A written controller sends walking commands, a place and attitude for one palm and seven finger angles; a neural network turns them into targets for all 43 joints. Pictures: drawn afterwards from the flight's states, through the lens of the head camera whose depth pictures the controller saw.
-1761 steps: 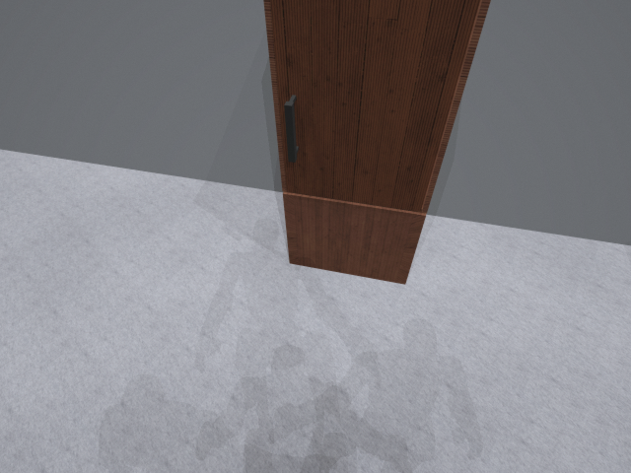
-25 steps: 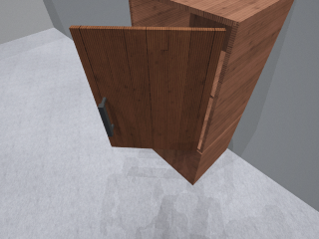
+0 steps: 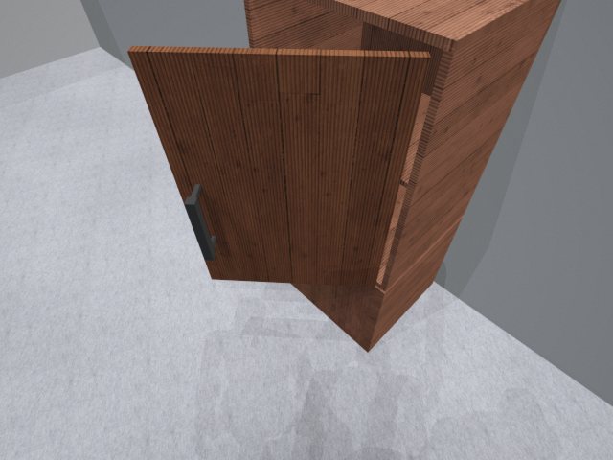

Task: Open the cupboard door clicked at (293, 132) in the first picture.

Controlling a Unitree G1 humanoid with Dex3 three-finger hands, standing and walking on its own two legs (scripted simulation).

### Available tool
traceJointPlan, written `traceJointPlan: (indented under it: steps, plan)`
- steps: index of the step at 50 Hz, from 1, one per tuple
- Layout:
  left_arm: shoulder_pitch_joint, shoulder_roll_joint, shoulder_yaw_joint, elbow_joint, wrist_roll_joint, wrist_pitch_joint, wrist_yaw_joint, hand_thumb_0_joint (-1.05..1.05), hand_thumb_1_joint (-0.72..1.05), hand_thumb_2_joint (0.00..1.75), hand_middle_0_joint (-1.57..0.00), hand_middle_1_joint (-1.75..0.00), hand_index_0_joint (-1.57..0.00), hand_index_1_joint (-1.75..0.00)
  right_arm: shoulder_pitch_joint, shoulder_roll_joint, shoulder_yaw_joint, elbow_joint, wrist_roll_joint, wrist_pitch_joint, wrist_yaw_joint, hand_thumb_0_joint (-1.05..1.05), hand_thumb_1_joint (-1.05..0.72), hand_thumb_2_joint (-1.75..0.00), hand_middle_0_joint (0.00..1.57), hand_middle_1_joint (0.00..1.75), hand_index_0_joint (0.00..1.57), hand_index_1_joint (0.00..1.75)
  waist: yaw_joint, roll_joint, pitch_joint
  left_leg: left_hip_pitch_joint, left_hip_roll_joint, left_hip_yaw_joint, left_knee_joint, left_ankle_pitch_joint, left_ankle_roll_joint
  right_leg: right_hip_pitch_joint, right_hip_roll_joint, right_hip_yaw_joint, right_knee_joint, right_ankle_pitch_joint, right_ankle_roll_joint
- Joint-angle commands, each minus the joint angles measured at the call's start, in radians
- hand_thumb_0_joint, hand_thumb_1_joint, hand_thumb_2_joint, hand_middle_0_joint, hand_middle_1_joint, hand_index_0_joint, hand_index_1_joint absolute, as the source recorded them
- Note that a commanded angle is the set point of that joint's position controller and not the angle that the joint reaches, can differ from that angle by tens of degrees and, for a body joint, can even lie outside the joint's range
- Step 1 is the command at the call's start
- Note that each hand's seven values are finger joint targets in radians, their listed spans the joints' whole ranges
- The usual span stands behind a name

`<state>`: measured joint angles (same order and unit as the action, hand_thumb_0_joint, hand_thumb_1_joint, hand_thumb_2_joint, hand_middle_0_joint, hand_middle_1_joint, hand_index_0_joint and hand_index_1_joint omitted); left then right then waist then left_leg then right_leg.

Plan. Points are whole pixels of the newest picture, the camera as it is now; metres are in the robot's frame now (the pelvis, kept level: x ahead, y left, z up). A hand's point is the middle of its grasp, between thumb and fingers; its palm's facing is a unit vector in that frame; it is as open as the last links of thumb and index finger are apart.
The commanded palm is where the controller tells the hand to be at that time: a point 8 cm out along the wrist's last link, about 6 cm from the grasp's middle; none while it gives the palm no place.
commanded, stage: look again from close up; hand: left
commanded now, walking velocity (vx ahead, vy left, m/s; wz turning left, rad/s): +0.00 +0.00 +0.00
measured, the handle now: (203, 223) +0.56 +0.25 -0.10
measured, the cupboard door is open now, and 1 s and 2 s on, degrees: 42 42 42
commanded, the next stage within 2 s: raise the hand with hooked fingers in 0.32 s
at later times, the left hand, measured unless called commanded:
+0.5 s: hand out of the picture +0.05 +0.18 -0.14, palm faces +0.16 -0.96 -0.24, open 7.3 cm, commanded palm +0.10 +0.21 -0.08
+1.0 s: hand (176, 455) +0.14 +0.18 -0.08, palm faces +0.04 -1.00 -0.06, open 9.5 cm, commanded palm +0.14 +0.24 -0.08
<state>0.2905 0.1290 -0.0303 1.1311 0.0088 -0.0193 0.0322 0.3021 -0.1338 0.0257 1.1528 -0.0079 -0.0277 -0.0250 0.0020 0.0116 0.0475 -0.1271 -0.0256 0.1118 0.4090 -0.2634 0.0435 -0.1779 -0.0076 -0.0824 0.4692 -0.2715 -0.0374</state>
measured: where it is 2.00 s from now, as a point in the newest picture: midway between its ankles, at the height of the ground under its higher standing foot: outside the picture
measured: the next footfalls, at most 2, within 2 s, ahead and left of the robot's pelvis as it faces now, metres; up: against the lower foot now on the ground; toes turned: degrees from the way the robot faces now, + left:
none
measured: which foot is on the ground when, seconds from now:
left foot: down 0.00-1.00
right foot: down 0.00-1.00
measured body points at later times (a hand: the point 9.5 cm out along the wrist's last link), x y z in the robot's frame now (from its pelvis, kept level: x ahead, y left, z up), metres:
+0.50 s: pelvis +0.00 -0.01 +0.00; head +0.02 -0.02 +0.45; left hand +0.04 +0.23 -0.12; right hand +0.03 -0.24 -0.16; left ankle -0.02 +0.09 -0.74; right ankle -0.01 -0.09 -0.74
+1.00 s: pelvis -0.06 -0.03 -0.11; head +0.01 -0.01 +0.33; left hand +0.14 +0.24 -0.07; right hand +0.18 -0.24 -0.17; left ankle -0.02 +0.09 -0.74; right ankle -0.01 -0.09 -0.74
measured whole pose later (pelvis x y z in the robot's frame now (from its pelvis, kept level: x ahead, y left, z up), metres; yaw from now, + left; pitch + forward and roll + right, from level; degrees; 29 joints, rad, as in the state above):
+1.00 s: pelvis -0.06 -0.03 -0.11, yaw +2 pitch +15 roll -2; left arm 0.34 0.24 0.19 0.15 -0.28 -0.55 -0.35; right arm 0.14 -0.24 -0.01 0.52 0.03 -0.24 -0.04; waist 0.04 -0.01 -0.13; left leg -0.99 0.03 -0.01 1.27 -0.55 0.01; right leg -0.96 -0.01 -0.19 1.22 -0.53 -0.10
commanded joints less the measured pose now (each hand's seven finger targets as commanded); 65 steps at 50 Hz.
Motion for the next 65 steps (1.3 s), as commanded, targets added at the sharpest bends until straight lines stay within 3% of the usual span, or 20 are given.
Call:
traceJointPlan:
  steps: [1, 20, 21, 22, 23, 24, 25, 26, 27, 28, 31, 34, 35, 38, 41, 43, 44, 49, 56, 65]
  plan:
    - [0.069, 0.100, 0.024, -0.022, -0.002, -0.013, 0.011, 0.00, 0.90, 0.90, -0.20, -0.30, -0.20, -0.30, 0.059, -0.084, -0.013, -0.019, -0.004, -0.013, -0.011, 0.00, -0.90, -0.90, 0.20, 0.30, 0.20, 0.30, 0.003, -0.022, 0.030, -0.044, 0.137, -0.130, -0.078, 0.161, 0.006, -0.001, -0.115, 0.128, -0.082, 0.191, -0.020]
    - [0.051, 0.121, 0.032, -0.030, 0.001, -0.016, 0.010, 0.00, 0.90, 0.90, -0.20, -0.30, -0.20, -0.30, 0.024, -0.097, -0.020, -0.019, -0.004, -0.008, -0.013, 0.00, -0.90, -0.90, 0.20, 0.30, 0.20, 0.30, 0.003, -0.024, 0.025, -0.022, 0.140, -0.121, -0.078, 0.169, -0.003, 0.010, -0.121, 0.136, -0.103, 0.246, -0.021]
    - [0.141, 0.130, 0.036, 0.008, 0.017, -0.034, 0.049, 0.00, 0.90, 0.90, -0.20, -0.30, -0.20, -0.30, -0.058, -0.125, -0.030, -0.087, 0.009, -0.015, -0.005, 0.00, -0.90, -0.90, 0.20, 0.30, 0.20, 0.30, 0.033, -0.078, -0.004, -0.098, 0.151, -0.077, 0.160, 0.284, -0.033, 0.032, -0.178, 0.180, -0.063, 0.771, 0.036]
    - [-0.593, 0.331, 0.116, -1.501, -0.202, -0.250, 0.029, 0.00, 0.88, 0.89, -0.20, -0.32, -0.20, -0.32, -0.016, -0.314, -0.052, -0.435, 0.052, -0.164, -0.045, 0.00, -0.90, -0.90, 0.20, 0.30, 0.20, 0.30, -0.088, 0.139, -0.488, 0.150, 0.036, -0.120, 0.025, 0.416, -0.009, 0.107, -0.081, 0.133, 0.013, 0.593, 0.006]
    - [-0.194, 0.263, 0.118, -1.247, -0.120, -0.203, 0.073, 0.00, 0.85, 0.88, -0.20, -0.33, -0.20, -0.33, -0.109, -0.228, -0.034, -0.394, 0.034, -0.243, -0.071, 0.00, -0.90, -0.90, 0.20, 0.30, 0.20, 0.30, 0.002, 0.275, -0.485, 0.203, 0.069, -0.105, 0.021, 0.548, -0.009, 0.052, -0.025, 0.102, 0.041, 0.319, -0.016]
    - [0.057, 0.060, 0.008, -1.073, -0.147, -0.070, 0.098, 0.00, 0.83, 0.87, -0.21, -0.34, -0.21, -0.34, -0.092, -0.187, -0.050, -0.403, 0.053, -0.264, -0.058, 0.00, -0.90, -0.90, 0.20, 0.30, 0.20, 0.30, -0.023, 0.226, -0.284, 0.097, 0.090, -0.136, 0.019, 0.540, -0.039, -0.059, -0.029, 0.048, 0.050, 0.137, 0.000]
    - [0.027, -0.050, -0.063, -1.042, -0.180, -0.064, 0.073, 0.00, 0.81, 0.86, -0.21, -0.36, -0.21, -0.36, -0.079, -0.211, -0.047, -0.375, 0.060, -0.266, -0.056, 0.00, -0.90, -0.90, 0.20, 0.30, 0.20, 0.30, -0.050, 0.038, -0.117, 0.016, 0.092, -0.143, 0.043, 0.416, -0.027, -0.139, -0.020, 0.017, 0.028, 0.134, 0.015]
    - [-0.063, 0.025, 0.000, -1.061, -0.192, -0.117, 0.055, 0.00, 0.78, 0.85, -0.21, -0.37, -0.21, -0.37, -0.101, -0.257, -0.068, -0.431, 0.054, -0.279, -0.051, 0.00, -0.90, -0.90, 0.20, 0.30, 0.20, 0.30, -0.070, -0.059, -0.027, -0.083, 0.066, -0.154, 0.098, 0.265, -0.008, -0.202, -0.020, 0.013, 0.015, 0.152, 0.024]
    - [-0.068, 0.083, 0.059, -1.029, -0.192, -0.177, 0.028, 0.00, 0.76, 0.84, -0.21, -0.39, -0.21, -0.39, -0.086, -0.281, -0.080, -0.451, 0.036, -0.284, -0.048, 0.00, -0.90, -0.90, 0.20, 0.30, 0.20, 0.30, -0.085, -0.173, -0.048, -0.159, 0.043, -0.147, 0.156, 0.166, -0.005, -0.269, -0.019, 0.008, 0.036, 0.110, 0.030]
    - [-0.019, 0.066, 0.088, -0.932, -0.195, -0.244, -0.007, 0.00, 0.74, 0.83, -0.21, -0.40, -0.21, -0.40, -0.090, -0.276, -0.088, -0.479, 0.020, -0.285, -0.044, 0.00, -0.90, -0.90, 0.20, 0.30, 0.20, 0.30, -0.080, -0.268, -0.037, -0.264, 0.032, -0.143, 0.220, 0.079, -0.009, -0.354, -0.022, 0.008, 0.075, 0.022, 0.037]
    - [0.230, 0.050, 0.173, -0.794, -0.240, -0.461, -0.165, 0.00, 0.67, 0.80, -0.22, -0.45, -0.22, -0.45, -0.156, -0.253, -0.104, -0.578, 0.012, -0.301, -0.006, 0.00, -0.90, -0.90, 0.20, 0.30, 0.20, 0.30, 0.043, -0.288, -0.145, -0.518, -0.003, -0.116, 0.370, -0.011, -0.039, -0.387, -0.029, 0.069, 0.241, -0.043, 0.024]
    - [0.241, 0.143, 0.266, -0.787, -0.268, -0.677, -0.366, 0.00, 0.60, 0.77, -0.22, -0.50, -0.22, -0.50, -0.171, -0.252, -0.122, -0.646, 0.021, -0.300, 0.036, 0.00, -0.90, -0.90, 0.20, 0.30, 0.20, 0.30, 0.072, -0.080, -0.255, -0.680, -0.019, -0.100, 0.529, -0.009, -0.061, -0.380, -0.055, 0.158, 0.403, 0.063, 0.005]
    - [0.202, 0.174, 0.286, -0.818, -0.277, -0.719, -0.414, 0.00, 0.57, 0.76, -0.22, -0.51, -0.22, -0.51, -0.183, -0.253, -0.125, -0.673, 0.026, -0.296, 0.044, 0.00, -0.90, -0.90, 0.20, 0.30, 0.20, 0.30, 0.066, -0.092, -0.305, -0.739, -0.022, -0.092, 0.582, -0.011, -0.056, -0.369, -0.064, 0.193, 0.436, 0.089, 0.012]
    - [0.076, 0.209, 0.304, -0.928, -0.323, -0.659, -0.454, 0.00, 0.50, 0.73, -0.23, -0.55, -0.23, -0.55, -0.229, -0.251, -0.121, -0.778, 0.045, -0.266, 0.029, 0.00, -0.90, -0.90, 0.20, 0.30, 0.20, 0.30, 0.060, -0.081, -0.345, -0.833, -0.031, -0.063, 0.649, -0.130, -0.032, -0.418, -0.072, 0.277, 0.402, -0.158, 0.029]
    - [-0.077, 0.243, 0.311, -1.129, -0.342, -0.612, -0.410, 0.00, 0.43, 0.70, -0.23, -0.60, -0.23, -0.60, -0.211, -0.242, -0.112, -0.828, 0.050, -0.243, 0.003, 0.00, -0.90, -0.90, 0.20, 0.30, 0.20, 0.30, 0.024, -0.021, -0.340, -0.842, -0.005, -0.084, 0.688, -0.195, -0.013, -0.493, -0.054, 0.297, 0.369, -0.380, 0.025]
    - [-0.114, 0.253, 0.307, -1.266, -0.322, -0.630, -0.362, 0.00, 0.39, 0.68, -0.24, -0.63, -0.24, -0.63, -0.164, -0.229, -0.106, -0.808, 0.042, -0.246, -0.011, 0.00, -0.90, -0.90, 0.20, 0.30, 0.20, 0.30, 0.003, 0.078, -0.406, -0.766, 0.015, -0.098, 0.694, -0.133, -0.004, -0.525, -0.029, 0.242, 0.415, -0.295, 0.014]
    - [-0.174, 0.253, 0.277, -1.324, -0.320, -0.635, -0.357, 0.00, 0.36, 0.67, -0.24, -0.64, -0.24, -0.64, -0.151, -0.233, -0.096, -0.798, 0.036, -0.245, -0.018, 0.00, -0.90, -0.90, 0.20, 0.30, 0.20, 0.30, -0.029, 0.057, -0.414, -0.770, 0.024, -0.110, 0.712, -0.126, 0.001, -0.549, -0.019, 0.233, 0.437, -0.266, 0.018]
    - [-0.164, 0.244, 0.240, -1.191, -0.313, -0.579, -0.408, 0.00, 0.25, 0.62, -0.25, -0.72, -0.25, -0.72, -0.135, -0.246, -0.072, -0.734, 0.035, -0.263, -0.042, 0.00, -0.90, -0.90, 0.20, 0.30, 0.20, 0.30, -0.063, 0.052, -0.378, -0.810, 0.036, -0.142, 0.736, -0.119, 0.001, -0.616, 0.004, 0.175, 0.477, -0.223, 0.016]
    - [-0.087, 0.300, 0.373, -1.119, -0.360, -0.434, -0.440, 0.00, 0.08, 0.55, -0.26, -0.82, -0.26, -0.82, -0.150, -0.237, -0.073, -0.730, 0.048, -0.263, -0.042, 0.00, -0.90, -0.90, 0.20, 0.30, 0.20, 0.30, 0.011, 0.007, -0.494, -0.792, 0.027, -0.153, 0.666, -0.063, -0.006, -0.499, -0.004, 0.138, 0.475, -0.171, 0.023]
    - [-0.133, 0.297, 0.371, -1.065, -0.349, -0.503, -0.416, 0.00, -0.13, 0.46, -0.27, -0.96, -0.27, -0.96, -0.116, -0.257, -0.079, -0.722, 0.039, -0.265, -0.032, 0.00, -0.90, -0.90, 0.20, 0.30, 0.20, 0.30, -0.006, -0.001, -0.424, -0.784, 0.028, -0.164, 0.634, -0.097, -0.011, -0.611, 0.008, 0.078, 0.520, -0.200, 0.010]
